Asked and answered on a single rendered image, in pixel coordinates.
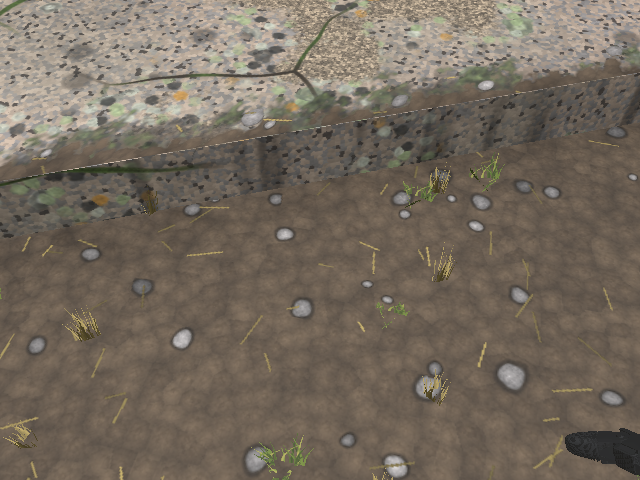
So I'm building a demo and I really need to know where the robot right hand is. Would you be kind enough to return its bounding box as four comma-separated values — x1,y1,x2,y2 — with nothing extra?
565,428,640,476

